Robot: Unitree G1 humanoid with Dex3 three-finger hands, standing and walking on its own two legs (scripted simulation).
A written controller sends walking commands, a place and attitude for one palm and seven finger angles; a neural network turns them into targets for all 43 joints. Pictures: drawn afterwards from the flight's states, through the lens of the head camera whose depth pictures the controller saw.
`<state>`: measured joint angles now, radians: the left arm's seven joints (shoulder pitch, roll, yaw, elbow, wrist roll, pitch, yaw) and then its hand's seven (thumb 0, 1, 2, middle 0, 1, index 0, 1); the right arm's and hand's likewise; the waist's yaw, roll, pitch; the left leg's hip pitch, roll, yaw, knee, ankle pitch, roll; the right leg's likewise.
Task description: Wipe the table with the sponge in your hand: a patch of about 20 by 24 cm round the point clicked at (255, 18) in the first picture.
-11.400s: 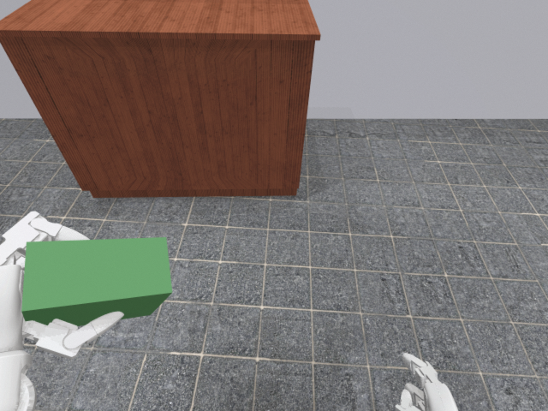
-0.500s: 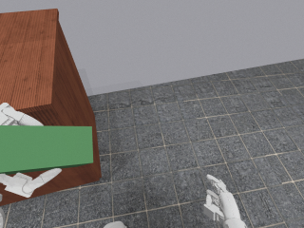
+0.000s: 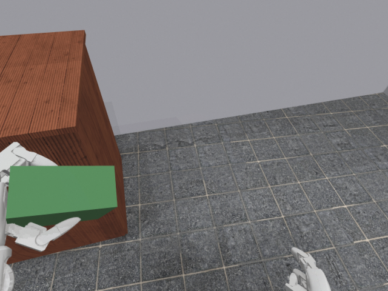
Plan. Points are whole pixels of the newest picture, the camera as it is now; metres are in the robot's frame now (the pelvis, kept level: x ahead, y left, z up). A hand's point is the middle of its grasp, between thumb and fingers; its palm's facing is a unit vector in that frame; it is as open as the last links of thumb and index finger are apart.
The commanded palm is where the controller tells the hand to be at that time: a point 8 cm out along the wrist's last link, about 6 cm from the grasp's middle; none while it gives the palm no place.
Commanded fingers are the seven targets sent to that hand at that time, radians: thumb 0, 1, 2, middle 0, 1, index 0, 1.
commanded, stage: come to a stop and stand still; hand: left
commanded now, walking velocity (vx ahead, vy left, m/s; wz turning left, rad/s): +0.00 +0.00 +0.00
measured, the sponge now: (78, 196) +0.23 +0.21 +0.14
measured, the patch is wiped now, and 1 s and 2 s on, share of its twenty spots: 0.00 0.00 0.00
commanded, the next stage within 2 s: look again from close up in 0.48 s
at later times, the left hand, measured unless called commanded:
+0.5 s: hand (30, 222) +0.17 +0.24 +0.16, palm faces +0.42 -0.79 -0.44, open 10.5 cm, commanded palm +0.12 +0.28 +0.18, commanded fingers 0.00 0.10 1.30 -1.20 -1.60 -1.20 -1.60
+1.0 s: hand (28, 207) +0.20 +0.27 +0.15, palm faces +0.36 -0.84 -0.40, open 10.5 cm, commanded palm +0.14 +0.29 +0.18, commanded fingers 0.00 0.10 1.30 -1.20 -1.60 -1.20 -1.60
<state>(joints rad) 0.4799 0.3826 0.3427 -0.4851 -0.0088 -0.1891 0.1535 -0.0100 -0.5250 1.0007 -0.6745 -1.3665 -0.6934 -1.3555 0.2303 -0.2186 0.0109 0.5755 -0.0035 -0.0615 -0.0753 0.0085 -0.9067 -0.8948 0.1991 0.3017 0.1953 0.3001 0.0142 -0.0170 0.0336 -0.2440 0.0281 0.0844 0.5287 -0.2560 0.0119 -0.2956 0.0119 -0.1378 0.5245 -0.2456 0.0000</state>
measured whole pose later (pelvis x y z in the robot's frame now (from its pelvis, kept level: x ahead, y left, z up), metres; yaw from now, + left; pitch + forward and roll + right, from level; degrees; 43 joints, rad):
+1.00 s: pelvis -0.02 +0.02 +0.00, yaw -1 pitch -3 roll +0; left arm 0.39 0.38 0.35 -0.39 0.00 -0.25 0.08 -0.01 -0.53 1.00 -0.68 -1.37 -0.70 -1.35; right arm 0.31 -0.20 0.05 0.58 0.00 -0.18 -0.01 0.01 -0.90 -0.89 0.20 0.30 0.20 0.30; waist 0.04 -0.06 0.07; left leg -0.19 -0.02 0.05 0.50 -0.27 0.03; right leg -0.28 0.02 -0.07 0.46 -0.13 -0.05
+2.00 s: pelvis +0.08 +0.17 -0.01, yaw -6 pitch +1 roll +0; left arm 0.51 0.41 0.40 -0.54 -0.01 -0.25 0.13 -0.01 -0.53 1.01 -0.68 -1.36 -0.70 -1.35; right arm 0.23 -0.22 0.00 0.61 -0.01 -0.06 0.01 0.01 -0.90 -0.89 0.20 0.30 0.20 0.30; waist -0.01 -0.04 0.05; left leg -0.47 0.06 -0.01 0.88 -0.35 0.00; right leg -0.31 -0.07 -0.07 0.62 -0.32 0.02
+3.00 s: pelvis +0.13 +0.40 -0.01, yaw -6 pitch -1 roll +1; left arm 0.43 0.36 0.34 -0.52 0.00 -0.22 0.15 -0.01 -0.53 1.01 -0.68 -1.36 -0.70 -1.35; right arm 0.26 -0.26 -0.04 0.62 0.00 -0.10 -0.06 0.01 -0.91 -0.89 0.20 0.30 0.20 0.30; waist 0.02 -0.04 0.03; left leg -0.33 0.07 0.06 0.61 -0.25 -0.03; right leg -0.28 -0.12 -0.08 0.71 -0.41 0.03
